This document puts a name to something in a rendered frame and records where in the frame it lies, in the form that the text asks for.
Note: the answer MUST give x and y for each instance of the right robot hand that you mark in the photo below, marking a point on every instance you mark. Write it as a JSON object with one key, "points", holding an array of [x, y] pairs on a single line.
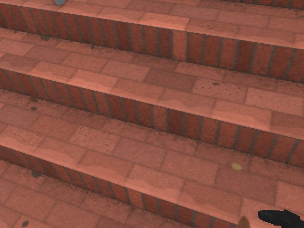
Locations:
{"points": [[284, 219]]}

